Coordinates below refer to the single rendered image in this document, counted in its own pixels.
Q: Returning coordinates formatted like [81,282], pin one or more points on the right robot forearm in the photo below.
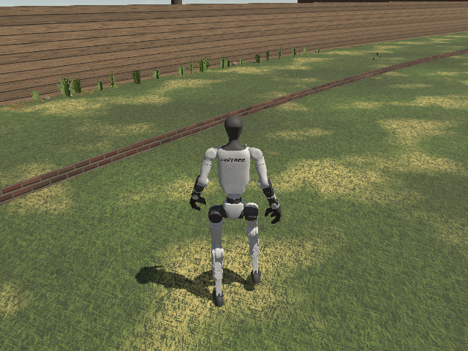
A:
[270,195]

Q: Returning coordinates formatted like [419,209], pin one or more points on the left robot hand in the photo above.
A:
[199,200]

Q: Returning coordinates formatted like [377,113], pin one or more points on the right robot upper arm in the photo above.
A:
[257,155]

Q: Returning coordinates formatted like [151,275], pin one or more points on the left robot forearm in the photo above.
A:
[197,190]

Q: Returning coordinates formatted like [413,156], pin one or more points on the right robot hand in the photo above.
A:
[276,212]

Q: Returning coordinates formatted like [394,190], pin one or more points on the robot left shin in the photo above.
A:
[217,268]

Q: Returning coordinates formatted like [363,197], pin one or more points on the left robot upper arm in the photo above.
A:
[206,165]

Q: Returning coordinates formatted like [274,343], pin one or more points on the robot right thigh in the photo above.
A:
[251,216]

